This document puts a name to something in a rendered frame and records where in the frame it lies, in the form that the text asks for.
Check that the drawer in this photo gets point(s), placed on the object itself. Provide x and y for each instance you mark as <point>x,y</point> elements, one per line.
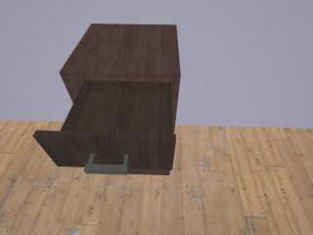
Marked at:
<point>114,118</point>

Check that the cabinet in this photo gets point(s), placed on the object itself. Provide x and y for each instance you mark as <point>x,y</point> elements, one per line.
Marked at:
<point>126,52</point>

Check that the handle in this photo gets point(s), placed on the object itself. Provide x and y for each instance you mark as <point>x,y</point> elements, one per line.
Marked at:
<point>117,169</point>

